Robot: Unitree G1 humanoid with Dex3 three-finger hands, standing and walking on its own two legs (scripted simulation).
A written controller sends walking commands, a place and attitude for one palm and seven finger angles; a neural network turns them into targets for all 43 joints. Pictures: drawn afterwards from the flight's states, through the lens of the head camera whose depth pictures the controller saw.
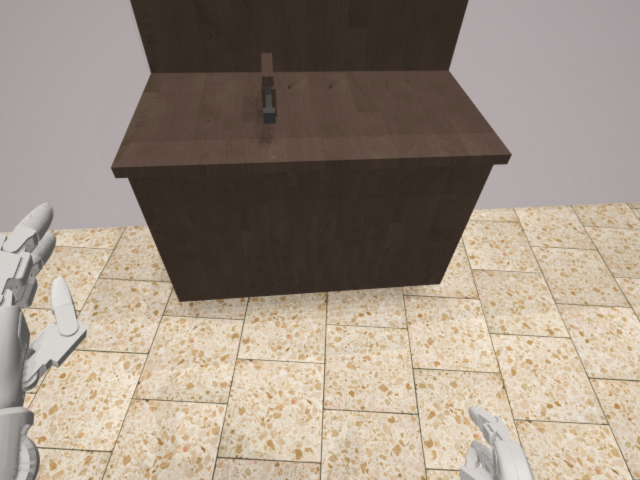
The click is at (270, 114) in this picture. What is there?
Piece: tap's lever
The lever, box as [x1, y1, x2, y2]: [263, 108, 275, 123]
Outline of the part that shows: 263,108 264,123 275,123 274,108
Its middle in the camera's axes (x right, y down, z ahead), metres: -0.12 -0.29 +0.91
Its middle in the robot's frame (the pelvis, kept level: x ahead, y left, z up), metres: +0.87 +0.18 +0.00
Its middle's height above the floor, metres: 0.77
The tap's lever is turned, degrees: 0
